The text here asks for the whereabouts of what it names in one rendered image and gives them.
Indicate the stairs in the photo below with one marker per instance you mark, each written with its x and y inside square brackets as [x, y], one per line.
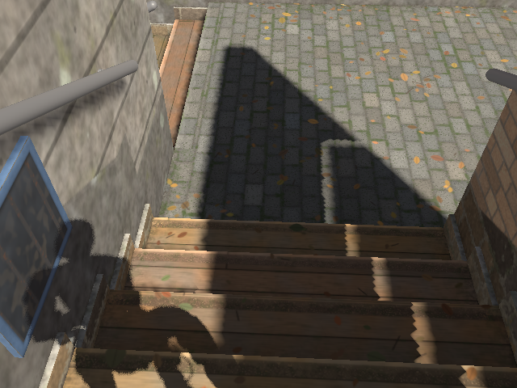
[176, 58]
[270, 304]

